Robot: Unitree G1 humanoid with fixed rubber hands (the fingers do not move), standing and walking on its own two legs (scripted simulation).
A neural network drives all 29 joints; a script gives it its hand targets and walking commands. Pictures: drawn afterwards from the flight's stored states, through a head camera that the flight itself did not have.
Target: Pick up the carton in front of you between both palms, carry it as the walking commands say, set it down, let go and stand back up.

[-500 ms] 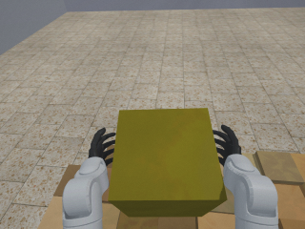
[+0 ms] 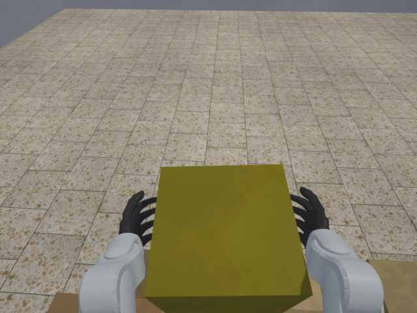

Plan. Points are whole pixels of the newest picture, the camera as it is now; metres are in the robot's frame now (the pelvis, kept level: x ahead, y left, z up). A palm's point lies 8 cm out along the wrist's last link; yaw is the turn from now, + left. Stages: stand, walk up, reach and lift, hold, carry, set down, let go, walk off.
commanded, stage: carry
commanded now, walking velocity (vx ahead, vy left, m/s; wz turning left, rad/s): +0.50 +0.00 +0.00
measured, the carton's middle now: (222, 247) +0.26 +0.00 +0.02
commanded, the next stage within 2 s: none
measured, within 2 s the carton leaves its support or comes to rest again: neither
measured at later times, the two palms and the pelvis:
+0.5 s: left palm (167, 92) +0.67 +0.14 +0.11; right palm (277, 91) +0.68 -0.18 +0.10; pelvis +0.32 -0.03 +0.00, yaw +2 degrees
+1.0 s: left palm (162, 45) +1.00 +0.19 +0.11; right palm (245, 42) +1.00 -0.12 +0.12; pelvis +0.66 +0.03 -0.03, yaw +1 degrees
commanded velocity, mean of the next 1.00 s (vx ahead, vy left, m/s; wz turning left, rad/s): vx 0.50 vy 0.00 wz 0.00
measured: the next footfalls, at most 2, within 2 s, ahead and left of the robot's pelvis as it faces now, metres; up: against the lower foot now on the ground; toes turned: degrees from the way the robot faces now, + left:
right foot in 0.40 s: +0.47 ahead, -0.12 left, +0.01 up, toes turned -6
left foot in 0.88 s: +0.74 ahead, +0.10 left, -0.04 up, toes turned +6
